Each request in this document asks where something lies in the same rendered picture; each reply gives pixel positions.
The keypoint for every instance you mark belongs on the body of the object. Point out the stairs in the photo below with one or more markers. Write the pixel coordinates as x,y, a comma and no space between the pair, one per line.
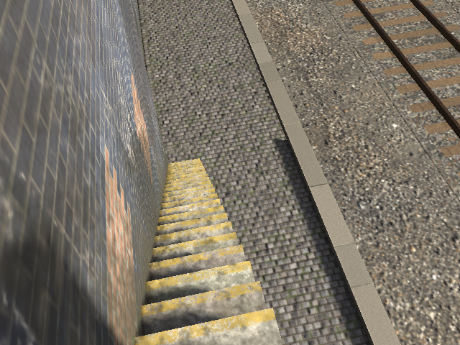
202,290

